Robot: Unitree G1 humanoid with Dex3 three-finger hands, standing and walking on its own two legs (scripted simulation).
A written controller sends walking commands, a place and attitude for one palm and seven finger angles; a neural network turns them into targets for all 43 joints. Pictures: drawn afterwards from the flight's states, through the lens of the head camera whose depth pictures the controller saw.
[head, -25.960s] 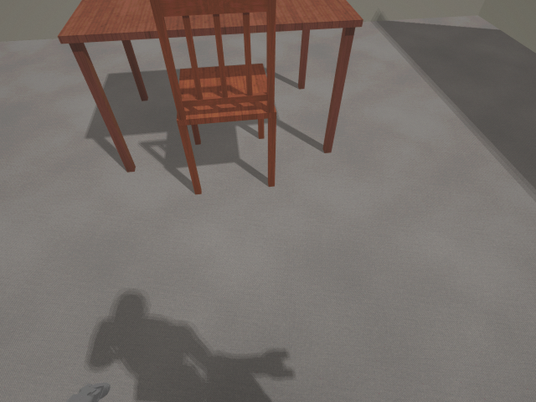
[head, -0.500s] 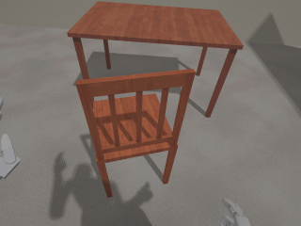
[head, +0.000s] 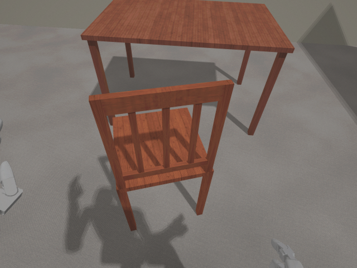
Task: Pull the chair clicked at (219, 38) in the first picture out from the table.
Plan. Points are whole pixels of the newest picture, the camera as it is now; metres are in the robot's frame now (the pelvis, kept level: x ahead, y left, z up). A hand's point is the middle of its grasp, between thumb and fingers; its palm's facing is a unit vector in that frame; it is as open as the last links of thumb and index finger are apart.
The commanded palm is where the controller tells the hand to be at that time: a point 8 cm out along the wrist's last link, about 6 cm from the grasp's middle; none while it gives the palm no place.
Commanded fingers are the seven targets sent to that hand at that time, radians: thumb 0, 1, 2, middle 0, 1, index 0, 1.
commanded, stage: stop stepping back and stand still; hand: left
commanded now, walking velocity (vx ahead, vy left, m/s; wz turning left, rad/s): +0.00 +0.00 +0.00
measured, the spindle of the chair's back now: (166, 140) +0.53 +0.06 -0.08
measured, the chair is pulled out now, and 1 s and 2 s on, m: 0.53 0.53 0.53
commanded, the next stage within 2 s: let the arm hang, fingers relaxed in 0.32 s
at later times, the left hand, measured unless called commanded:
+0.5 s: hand (43, 206) +0.22 +0.28 +0.07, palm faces +0.28 -0.83 -0.48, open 7.4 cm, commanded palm none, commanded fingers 0.00 0.90 0.90 -0.20 -0.30 -0.20 -0.30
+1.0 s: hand out of the picture -0.06 +0.19 -0.16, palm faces +0.02 -0.97 -0.24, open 7.2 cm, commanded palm none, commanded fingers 0.00 0.90 0.90 -0.20 -0.30 -0.20 -0.30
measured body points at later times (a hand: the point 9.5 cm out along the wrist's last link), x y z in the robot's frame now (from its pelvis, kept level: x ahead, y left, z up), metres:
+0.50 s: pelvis +0.01 +0.01 +0.00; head +0.02 +0.00 +0.45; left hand +0.20 +0.32 +0.10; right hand +0.19 -0.23 -0.09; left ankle +0.01 +0.10 -0.74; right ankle +0.01 -0.12 -0.74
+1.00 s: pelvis -0.01 +0.00 +0.01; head +0.01 -0.01 +0.45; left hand -0.06 +0.24 -0.14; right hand -0.06 -0.23 -0.15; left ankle +0.01 +0.10 -0.74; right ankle +0.01 -0.12 -0.74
